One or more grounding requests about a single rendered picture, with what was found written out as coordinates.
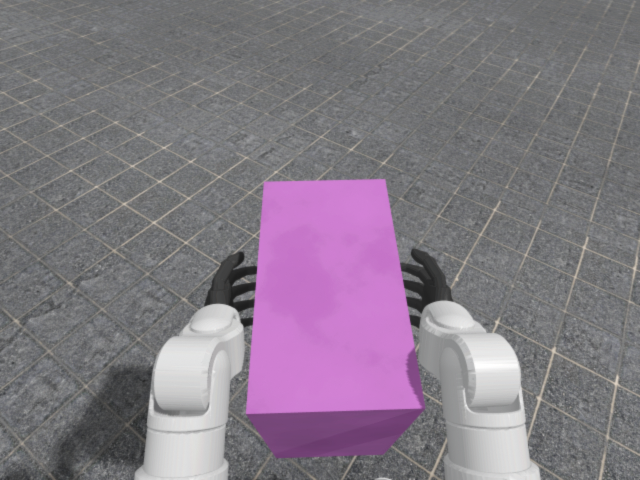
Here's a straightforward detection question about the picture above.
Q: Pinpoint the carton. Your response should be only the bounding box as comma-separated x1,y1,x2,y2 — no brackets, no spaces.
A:
246,179,426,458

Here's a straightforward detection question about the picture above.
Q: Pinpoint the robot left hand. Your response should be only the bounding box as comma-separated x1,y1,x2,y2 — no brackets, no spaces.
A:
204,252,257,327

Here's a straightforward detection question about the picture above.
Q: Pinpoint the robot right hand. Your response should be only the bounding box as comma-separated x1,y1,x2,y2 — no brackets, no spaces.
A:
400,249,453,328

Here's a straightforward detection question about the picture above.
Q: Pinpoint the right robot forearm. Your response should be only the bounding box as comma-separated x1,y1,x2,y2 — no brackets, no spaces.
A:
418,301,541,480

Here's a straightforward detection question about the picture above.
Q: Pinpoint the left robot forearm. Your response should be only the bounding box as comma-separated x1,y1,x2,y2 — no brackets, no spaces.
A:
134,304,246,480

